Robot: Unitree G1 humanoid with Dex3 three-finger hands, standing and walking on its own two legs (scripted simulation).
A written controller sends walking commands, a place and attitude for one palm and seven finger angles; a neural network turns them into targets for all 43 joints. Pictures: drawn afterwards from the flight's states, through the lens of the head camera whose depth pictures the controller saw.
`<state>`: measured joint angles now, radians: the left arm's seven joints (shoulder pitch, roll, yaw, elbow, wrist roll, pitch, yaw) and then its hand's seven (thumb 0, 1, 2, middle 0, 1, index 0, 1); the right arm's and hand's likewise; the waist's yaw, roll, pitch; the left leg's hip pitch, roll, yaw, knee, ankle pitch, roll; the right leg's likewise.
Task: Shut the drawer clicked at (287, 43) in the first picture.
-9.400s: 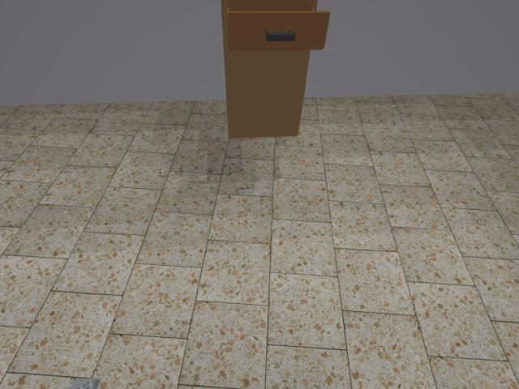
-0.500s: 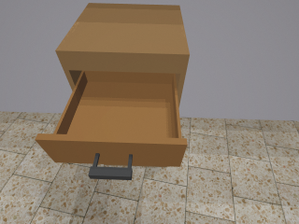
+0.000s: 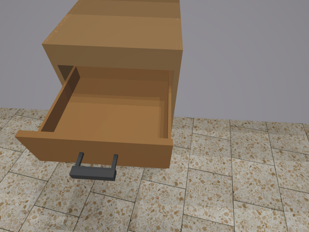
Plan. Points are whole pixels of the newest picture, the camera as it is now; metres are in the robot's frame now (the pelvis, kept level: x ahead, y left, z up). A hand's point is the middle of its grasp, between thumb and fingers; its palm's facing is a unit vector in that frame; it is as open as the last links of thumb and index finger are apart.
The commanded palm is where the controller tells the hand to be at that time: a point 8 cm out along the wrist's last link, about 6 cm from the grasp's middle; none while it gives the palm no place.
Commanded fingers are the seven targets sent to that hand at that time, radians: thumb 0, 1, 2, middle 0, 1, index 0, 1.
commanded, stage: come to a stop and stand still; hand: left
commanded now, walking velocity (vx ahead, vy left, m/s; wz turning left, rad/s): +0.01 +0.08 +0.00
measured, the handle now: (95, 165) +0.28 +0.18 -0.01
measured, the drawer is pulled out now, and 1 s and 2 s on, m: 0.30 0.30 0.30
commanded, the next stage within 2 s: none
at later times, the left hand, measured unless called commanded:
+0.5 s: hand out of the picture +0.03 +0.24 -0.17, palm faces +0.02 -0.98 -0.22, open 7.4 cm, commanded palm none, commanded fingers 0.00 0.90 0.90 -0.20 -0.30 -0.20 -0.30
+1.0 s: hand out of the picture +0.02 +0.25 -0.17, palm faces +0.04 -0.98 -0.19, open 7.4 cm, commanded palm none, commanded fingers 0.00 0.90 0.90 -0.20 -0.30 -0.20 -0.30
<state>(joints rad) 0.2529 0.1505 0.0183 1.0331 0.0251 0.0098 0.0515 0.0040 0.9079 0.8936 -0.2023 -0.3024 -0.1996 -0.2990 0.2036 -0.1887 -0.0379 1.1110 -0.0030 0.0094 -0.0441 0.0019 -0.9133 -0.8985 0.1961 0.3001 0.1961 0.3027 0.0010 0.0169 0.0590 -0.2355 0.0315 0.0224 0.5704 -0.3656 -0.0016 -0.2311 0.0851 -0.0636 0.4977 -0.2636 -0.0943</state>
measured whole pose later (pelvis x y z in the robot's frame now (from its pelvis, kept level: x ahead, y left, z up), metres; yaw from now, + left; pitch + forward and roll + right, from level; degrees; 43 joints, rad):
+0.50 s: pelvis +0.00 +0.06 +0.00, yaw +0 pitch +0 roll -1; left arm 0.27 0.16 0.00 1.03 0.02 0.01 0.04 0.01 0.91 0.89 -0.20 -0.30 -0.20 -0.30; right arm 0.35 -0.14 0.02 1.05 -0.02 -0.01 -0.02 0.01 -0.92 -0.90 0.20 0.30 0.20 0.30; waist -0.01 0.02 -0.01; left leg -0.20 -0.04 0.04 0.52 -0.31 0.06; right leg -0.24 -0.01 -0.02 0.51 -0.27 0.00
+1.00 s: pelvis +0.02 +0.08 +0.00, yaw +0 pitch -1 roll +0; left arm 0.29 0.15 0.00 1.08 0.01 0.02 0.05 0.01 0.91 0.89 -0.20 -0.30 -0.20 -0.30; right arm 0.28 -0.16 0.01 1.09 -0.01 -0.03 -0.04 0.01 -0.92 -0.90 0.20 0.30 0.20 0.30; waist 0.01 -0.01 0.03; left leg -0.12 -0.09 0.05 0.43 -0.30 0.10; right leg -0.17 -0.05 -0.01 0.48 -0.29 0.04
